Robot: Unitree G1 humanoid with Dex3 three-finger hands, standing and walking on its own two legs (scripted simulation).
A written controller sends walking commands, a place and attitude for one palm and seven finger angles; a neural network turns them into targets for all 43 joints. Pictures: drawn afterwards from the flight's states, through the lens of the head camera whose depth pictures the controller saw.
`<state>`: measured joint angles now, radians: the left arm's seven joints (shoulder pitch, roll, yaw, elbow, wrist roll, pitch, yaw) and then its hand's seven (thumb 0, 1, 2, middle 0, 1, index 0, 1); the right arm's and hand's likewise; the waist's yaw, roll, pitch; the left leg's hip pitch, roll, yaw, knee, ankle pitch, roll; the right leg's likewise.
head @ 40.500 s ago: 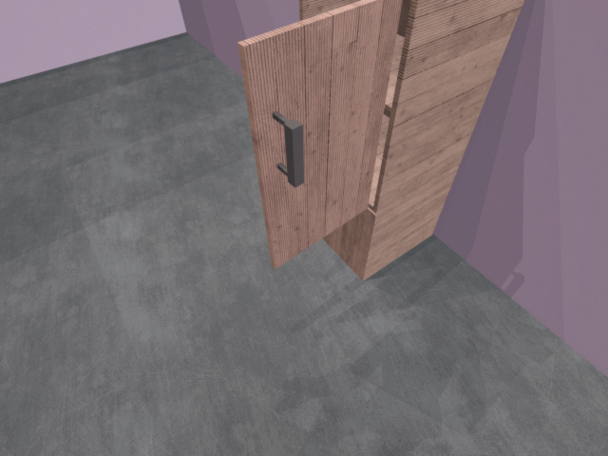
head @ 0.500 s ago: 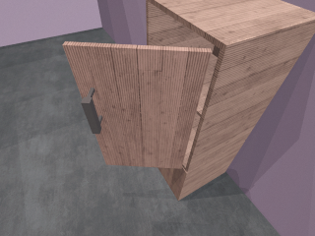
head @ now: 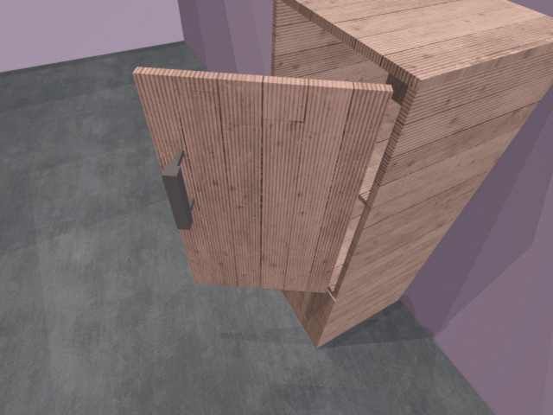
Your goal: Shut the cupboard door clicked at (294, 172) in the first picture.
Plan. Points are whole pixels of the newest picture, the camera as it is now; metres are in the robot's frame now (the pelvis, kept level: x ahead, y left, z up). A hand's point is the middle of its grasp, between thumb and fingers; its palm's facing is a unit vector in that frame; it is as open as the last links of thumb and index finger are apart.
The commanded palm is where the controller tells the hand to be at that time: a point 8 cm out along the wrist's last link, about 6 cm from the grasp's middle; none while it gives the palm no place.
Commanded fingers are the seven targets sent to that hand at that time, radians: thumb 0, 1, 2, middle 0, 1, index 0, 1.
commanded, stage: look again from close up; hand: left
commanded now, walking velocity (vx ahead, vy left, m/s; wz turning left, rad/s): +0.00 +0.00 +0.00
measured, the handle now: (182, 190) +0.45 +0.20 +0.05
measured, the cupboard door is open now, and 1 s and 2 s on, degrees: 58 58 58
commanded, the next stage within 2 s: raise the hand and make a fist in 0.14 s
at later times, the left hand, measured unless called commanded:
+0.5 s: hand (147, 344) +0.20 +0.19 +0.01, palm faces +0.15 -0.99 -0.03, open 6.9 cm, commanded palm +0.10 +0.25 -0.05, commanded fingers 0.00 0.90 0.90 -0.44 -0.56 -0.44 -0.56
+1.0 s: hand (159, 370) +0.18 +0.18 -0.03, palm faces -0.10 -1.00 -0.01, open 4.5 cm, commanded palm +0.14 +0.25 -0.01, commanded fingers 0.00 0.90 0.90 -0.90 -1.06 -0.90 -1.06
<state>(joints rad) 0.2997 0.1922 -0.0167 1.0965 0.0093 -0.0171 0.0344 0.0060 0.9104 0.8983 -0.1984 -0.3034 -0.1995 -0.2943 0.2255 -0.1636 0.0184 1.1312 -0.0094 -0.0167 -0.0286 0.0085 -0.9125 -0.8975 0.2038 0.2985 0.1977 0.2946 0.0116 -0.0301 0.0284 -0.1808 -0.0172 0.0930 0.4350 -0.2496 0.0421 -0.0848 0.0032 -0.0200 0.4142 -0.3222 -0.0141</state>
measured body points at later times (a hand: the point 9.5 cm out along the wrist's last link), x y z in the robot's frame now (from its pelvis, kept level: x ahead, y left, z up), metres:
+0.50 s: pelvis -0.04 +0.00 -0.04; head -0.04 -0.01 +0.41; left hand +0.19 +0.24 +0.02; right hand +0.11 -0.25 -0.13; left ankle -0.01 +0.09 -0.74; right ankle +0.01 -0.08 -0.74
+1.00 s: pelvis -0.03 +0.00 -0.08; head +0.03 +0.00 +0.37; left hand +0.18 +0.23 -0.02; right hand +0.18 -0.20 -0.15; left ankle -0.01 +0.09 -0.74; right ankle +0.01 -0.08 -0.74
